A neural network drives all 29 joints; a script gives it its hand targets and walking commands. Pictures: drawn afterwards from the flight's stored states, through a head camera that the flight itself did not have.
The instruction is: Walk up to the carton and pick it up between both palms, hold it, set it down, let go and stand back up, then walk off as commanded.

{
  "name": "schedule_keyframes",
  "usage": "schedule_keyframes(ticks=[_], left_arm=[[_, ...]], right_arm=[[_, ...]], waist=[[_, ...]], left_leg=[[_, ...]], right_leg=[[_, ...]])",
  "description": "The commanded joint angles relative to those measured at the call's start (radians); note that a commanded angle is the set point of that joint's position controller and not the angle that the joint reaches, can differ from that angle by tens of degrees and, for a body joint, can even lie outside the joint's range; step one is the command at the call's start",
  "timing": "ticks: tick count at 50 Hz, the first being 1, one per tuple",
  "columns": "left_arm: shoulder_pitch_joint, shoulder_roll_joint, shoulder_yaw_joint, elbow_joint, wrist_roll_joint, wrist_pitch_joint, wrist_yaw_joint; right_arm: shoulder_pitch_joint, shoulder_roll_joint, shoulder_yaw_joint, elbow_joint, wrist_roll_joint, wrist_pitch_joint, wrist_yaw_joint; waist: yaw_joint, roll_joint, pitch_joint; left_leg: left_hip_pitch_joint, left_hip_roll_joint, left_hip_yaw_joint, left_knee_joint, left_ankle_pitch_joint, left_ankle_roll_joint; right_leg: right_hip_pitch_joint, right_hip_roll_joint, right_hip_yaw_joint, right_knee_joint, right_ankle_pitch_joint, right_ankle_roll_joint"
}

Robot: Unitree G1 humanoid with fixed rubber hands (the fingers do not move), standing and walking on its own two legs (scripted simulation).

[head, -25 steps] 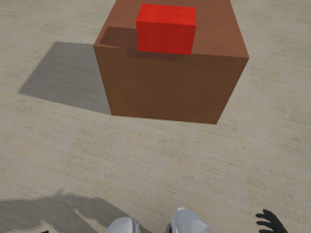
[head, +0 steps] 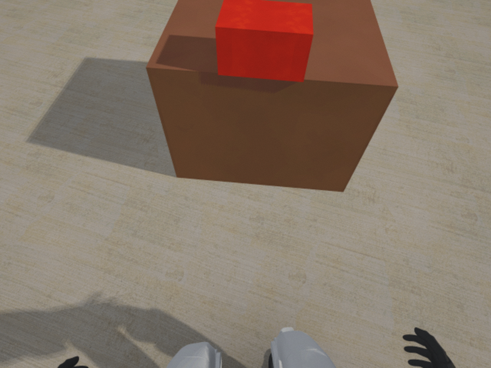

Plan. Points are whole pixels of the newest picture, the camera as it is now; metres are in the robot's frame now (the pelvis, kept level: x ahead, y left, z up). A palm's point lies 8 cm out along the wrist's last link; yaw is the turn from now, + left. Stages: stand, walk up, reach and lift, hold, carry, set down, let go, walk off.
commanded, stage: stand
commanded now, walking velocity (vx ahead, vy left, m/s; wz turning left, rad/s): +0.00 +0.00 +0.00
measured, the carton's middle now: (264, 40) +1.02 -0.06 -0.05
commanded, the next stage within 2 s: none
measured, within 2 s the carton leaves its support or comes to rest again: neither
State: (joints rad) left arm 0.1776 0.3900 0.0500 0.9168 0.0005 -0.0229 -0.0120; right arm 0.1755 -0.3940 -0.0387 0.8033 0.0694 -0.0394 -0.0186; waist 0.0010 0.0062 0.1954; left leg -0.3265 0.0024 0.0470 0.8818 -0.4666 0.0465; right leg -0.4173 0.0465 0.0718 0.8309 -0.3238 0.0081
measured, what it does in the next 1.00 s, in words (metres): stands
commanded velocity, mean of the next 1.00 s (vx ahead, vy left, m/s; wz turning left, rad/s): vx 0.00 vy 0.00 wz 0.00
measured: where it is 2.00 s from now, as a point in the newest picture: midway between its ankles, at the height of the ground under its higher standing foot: outside the picture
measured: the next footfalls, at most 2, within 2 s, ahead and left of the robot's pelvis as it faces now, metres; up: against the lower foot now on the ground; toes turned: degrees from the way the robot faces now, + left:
none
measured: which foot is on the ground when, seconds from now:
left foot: down 0.00-1.00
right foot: down 0.00-1.00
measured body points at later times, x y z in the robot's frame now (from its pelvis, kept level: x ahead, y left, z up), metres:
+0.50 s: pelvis +0.00 +0.00 +0.00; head +0.05 +0.00 +0.45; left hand +0.08 +0.32 -0.12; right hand +0.12 -0.31 -0.10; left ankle +0.01 +0.09 -0.70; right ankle +0.08 -0.13 -0.70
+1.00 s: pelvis +0.00 +0.00 +0.00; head +0.04 +0.00 +0.45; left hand +0.08 +0.32 -0.12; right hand +0.12 -0.32 -0.10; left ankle +0.01 +0.09 -0.70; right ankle +0.08 -0.13 -0.70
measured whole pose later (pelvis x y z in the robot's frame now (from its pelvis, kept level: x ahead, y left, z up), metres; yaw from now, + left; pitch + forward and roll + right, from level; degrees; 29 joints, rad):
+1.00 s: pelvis +0.00 +0.00 +0.00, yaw +0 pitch -5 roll +0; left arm 0.17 0.39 0.05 0.95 0.00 -0.01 -0.02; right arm 0.17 -0.39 -0.04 0.81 0.07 -0.04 -0.02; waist 0.00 0.01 0.19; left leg -0.33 0.00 0.05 0.86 -0.45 0.04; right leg -0.42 0.05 0.07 0.81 -0.31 0.01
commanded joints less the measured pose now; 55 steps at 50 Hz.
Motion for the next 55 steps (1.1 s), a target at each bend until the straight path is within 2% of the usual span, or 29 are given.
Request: schedule_keyframes(ticks=[1, 2, 3, 4, 6, 7, 9, 10, 13, 16, 17, 18, 20, 21, 25, 26, 27, 28, 33, 35, 38, 41, 44, 47, 49, 50, 51, 53, 55], left_arm=[[-0.113, 0.209, 0.037, -0.066, 0.002, -0.013, 0.006], [-0.082, 0.180, 0.025, -0.057, 0.010, -0.008, 0.007], [-0.105, 0.172, 0.021, -0.043, 0.009, -0.010, 0.009], [-0.087, 0.188, 0.022, -0.054, -0.001, -0.016, 0.006], [-0.089, 0.210, 0.032, -0.054, -0.002, -0.014, 0.011], [-0.087, 0.198, 0.020, -0.045, -0.005, -0.018, 0.008], [-0.079, 0.197, 0.027, -0.029, 0.003, -0.007, 0.014], [-0.115, 0.216, 0.038, -0.051, 0.005, -0.016, 0.011], [-0.103, 0.210, 0.029, -0.044, 0.002, -0.009, 0.016], [-0.089, 0.197, 0.023, -0.040, -0.002, -0.012, 0.006], [-0.092, 0.198, 0.032, -0.031, 0.006, -0.009, 0.005], [-0.096, 0.190, 0.020, -0.046, 0.004, -0.012, 0.003], [-0.094, 0.225, 0.033, -0.042, 0.000, -0.014, 0.006], [-0.115, 0.199, 0.021, -0.046, 0.005, -0.015, 0.012], [-0.124, 0.250, 0.038, -0.033, 0.002, -0.011, 0.010], [-0.072, 0.220, 0.036, -0.027, 0.011, -0.019, 0.009], [-0.084, 0.219, 0.035, -0.045, 0.000, -0.020, 0.006], [-0.105, 0.225, 0.039, -0.040, 0.011, -0.016, 0.009], [-0.112, 0.183, 0.025, -0.051, 0.002, -0.011, 0.005], [-0.105, 0.240, 0.032, -0.057, -0.001, -0.018, 0.014], [-0.081, 0.188, 0.030, -0.039, -0.010, -0.007, 0.003], [-0.075, 0.205, 0.029, -0.024, 0.003, -0.008, 0.005], [-0.107, 0.245, 0.044, -0.037, 0.002, -0.019, 0.007], [-0.096, 0.196, 0.029, -0.032, 0.008, -0.014, 0.008], [-0.117, 0.231, 0.044, -0.036, 0.006, -0.015, 0.005], [-0.136, 0.209, 0.032, -0.039, 0.004, -0.016, 0.011], [-0.092, 0.174, 0.030, -0.056, 0.008, -0.015, 0.002], [-0.120, 0.183, 0.021, -0.037, -0.002, -0.022, 0.001], [-0.080, 0.174, 0.029, -0.048, -0.010, -0.022, 0.002]], right_arm=[[-0.041, -0.215, -0.020, 0.016, -0.105, -0.031, 0.000], [-0.079, -0.236, -0.029, 0.012, -0.091, -0.036, 0.008], [-0.093, -0.196, -0.020, 0.013, -0.088, -0.032, -0.004], [-0.087, -0.252, -0.037, 0.016, -0.087, -0.029, -0.001], [-0.070, -0.255, -0.044, 0.000, -0.090, -0.040, -0.002], [-0.015, -0.242, -0.038, 0.025, -0.087, -0.034, -0.004], [-0.058, -0.229, -0.034, 0.011, -0.091, -0.034, -0.002], [-0.070, -0.221, -0.031, 0.003, -0.085, -0.027, -0.005], [-0.064, -0.247, -0.044, 0.001, -0.093, -0.032, 0.003], [-0.087, -0.236, -0.038, 0.002, -0.098, -0.026, -0.005], [-0.080, -0.256, -0.042, -0.001, -0.096, -0.033, 0.001], [-0.144, -0.240, -0.041, -0.025, -0.094, -0.028, -0.001], [-0.084, -0.229, -0.040, 0.002, -0.094, -0.038, 0.006], [-0.079, -0.240, -0.042, 0.006, -0.092, -0.028, 0.001], [-0.078, -0.237, -0.039, 0.017, -0.098, -0.030, 0.005], [-0.049, -0.214, -0.038, 0.027, -0.097, -0.030, 0.010], [-0.068, -0.241, -0.033, 0.012, -0.105, -0.026, 0.006], [-0.077, -0.227, -0.040, 0.018, -0.096, -0.023, 0.007], [-0.082, -0.243, -0.038, 0.009, -0.099, -0.021, -0.005], [-0.098, -0.199, -0.034, -0.008, -0.094, -0.018, 0.004], [-0.066, -0.213, -0.025, 0.016, -0.093, -0.031, -0.002], [-0.114, -0.224, -0.033, 0.019, -0.093, -0.030, 0.000], [-0.097, -0.225, -0.044, 0.008, -0.097, -0.026, 0.003], [-0.041, -0.246, -0.035, 0.040, -0.098, -0.025, -0.001], [-0.075, -0.224, -0.036, 0.021, -0.090, -0.029, 0.002], [-0.066, -0.232, -0.040, 0.036, -0.109, -0.031, -0.002], [-0.081, -0.222, -0.037, 0.006, -0.091, -0.034, 0.004], [-0.078, -0.199, -0.022, 0.034, -0.087, -0.033, 0.006], [-0.105, -0.206, -0.023, 0.016, -0.089, -0.028, 0.005]], waist=[[0.004, 0.031, -0.226], [0.011, 0.065, -0.254], [0.013, 0.013, -0.185], [0.013, 0.046, -0.239], [-0.010, -0.001, -0.265], [-0.024, 0.062, -0.308], [0.007, 0.072, -0.243], [-0.004, 0.025, -0.253], [-0.004, 0.034, -0.230], [0.027, -0.008, -0.255], [0.005, 0.078, -0.230], [0.028, 0.021, -0.252], [0.007, -0.036, -0.232], [0.000, 0.028, -0.216], [-0.014, -0.016, -0.259], [-0.006, 0.022, -0.306], [-0.001, 0.054, -0.243], [0.003, -0.009, -0.254], [0.004, 0.004, -0.272], [0.000, -0.062, -0.290], [-0.008, 0.015, -0.258], [0.003, 0.017, -0.249], [-0.009, 0.040, -0.272], [-0.007, 0.050, -0.251], [-0.008, -0.046, -0.272], [0.000, -0.044, -0.244], [0.016, 0.042, -0.333], [-0.005, 0.046, -0.292], [0.013, 0.044, -0.310]], left_leg=[[0.014, 0.132, -0.300, -0.422, 0.059, 0.051], [-0.003, 0.164, -0.326, -0.417, 0.016, 0.062], [-0.049, 0.158, -0.328, -0.398, 0.100, 0.071], [0.010, 0.159, -0.294, -0.406, 0.124, 0.064], [0.038, 0.148, -0.283, -0.336, 0.310, 0.046], [0.115, 0.162, -0.289, -0.367, 0.366, 0.024], [0.072, 0.171, -0.301, -0.373, 0.300, 0.055], [0.033, 0.168, -0.305, -0.390, 0.250, 0.065], [0.029, 0.173, -0.326, -0.423, 0.209, 0.029], [0.056, 0.170, -0.327, -0.410, 0.151, 0.059], [0.003, 0.186, -0.336, -0.430, 0.122, 0.061], [-0.015, 0.178, -0.331, -0.412, 0.076, 0.070], [0.005, 0.180, -0.343, -0.427, 0.107, 0.056], [-0.003, 0.172, -0.310, -0.418, 0.143, 0.043], [0.039, 0.151, -0.305, -0.398, 0.127, 0.047], [0.068, 0.117, -0.233, -0.359, 0.142, 0.035], [0.018, 0.138, -0.280, -0.390, 0.167, 0.052], [-0.001, 0.137, -0.266, -0.393, 0.134, 0.050], [0.033, 0.140, -0.255, -0.352, 0.172, 0.046], [0.058, 0.140, -0.252, -0.377, 0.172, 0.055], [0.028, 0.153, -0.281, -0.385, 0.185, 0.052], [0.014, 0.189, -0.347, -0.442, 0.089, 0.068], [0.000, 0.139, -0.270, -0.399, 0.093, 0.051], [-0.005, 0.153, -0.297, -0.424, 0.103, 0.039], [0.032, 0.127, -0.250, -0.391, 0.119, 0.038], [0.027, 0.163, -0.317, -0.425, 0.220, 0.026], [0.074, 0.162, -0.293, -0.403, 0.193, 0.045], [0.062, 0.139, -0.259, -0.389, 0.220, 0.038], [0.046, 0.155, -0.273, -0.394, 0.265, 0.053]], right_leg=[[0.062, -0.090, 0.136, -0.186, -0.010, -0.113], [0.105, -0.087, 0.108, -0.169, -0.027, -0.109], [0.110, -0.078, 0.108, -0.189, 0.048, -0.104], [0.121, -0.080, 0.096, -0.182, 0.092, -0.106], [0.116, -0.091, 0.102, -0.148, 0.267, -0.101], [0.087, -0.099, 0.100, -0.131, 0.223, -0.094], [0.096, -0.076, 0.076, -0.144, 0.160, -0.100], [0.118, -0.088, 0.087, -0.137, 0.178, -0.101], [0.095, -0.081, 0.093, -0.144, 0.148, -0.097], [0.060, -0.080, 0.079, -0.157, 0.068, -0.101], [0.124, -0.082, 0.088, -0.159, 0.061, -0.095], [0.128, -0.094, 0.080, -0.185, 0.056, -0.102], [0.110, -0.097, 0.086, -0.170, 0.077, -0.104], [0.122, -0.104, 0.108, -0.196, 0.121, -0.108], [0.093, -0.094, 0.114, -0.185, 0.086, -0.098], [0.125, -0.107, 0.132, -0.220, 0.088, -0.105], [0.103, -0.084, 0.118, -0.170, 0.132, -0.096], [0.123, -0.100, 0.116, -0.184, 0.092, -0.113], [0.124, -0.101, 0.119, -0.200, 0.191, -0.117], [0.074, -0.106, 0.132, -0.208, 0.122, -0.111], [0.076, -0.098, 0.120, -0.168, 0.145, -0.104], [0.120, -0.087, 0.082, -0.184, 0.086, -0.097], [0.135, -0.110, 0.127, -0.223, 0.045, -0.108], [0.152, -0.089, 0.116, -0.204, 0.069, -0.097], [0.119, -0.114, 0.135, -0.238, 0.051, -0.120], [0.104, -0.095, 0.098, -0.179, 0.127, -0.104], [0.142, -0.091, 0.084, -0.182, 0.123, -0.105], [0.135, -0.101, 0.107, -0.199, 0.188, -0.104], [0.145, -0.098, 0.084, -0.185, 0.165, -0.114]])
